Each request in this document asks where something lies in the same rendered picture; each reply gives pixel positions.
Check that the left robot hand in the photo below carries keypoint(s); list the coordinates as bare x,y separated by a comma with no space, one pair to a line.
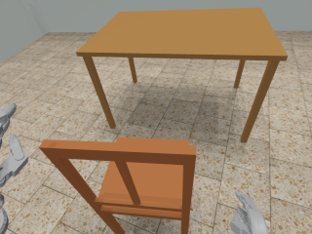
15,162

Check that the chair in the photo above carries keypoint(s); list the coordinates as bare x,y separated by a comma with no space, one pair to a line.
148,177

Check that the right robot hand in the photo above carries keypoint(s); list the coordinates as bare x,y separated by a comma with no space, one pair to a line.
253,219

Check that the table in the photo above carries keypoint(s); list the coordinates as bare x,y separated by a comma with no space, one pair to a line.
231,33

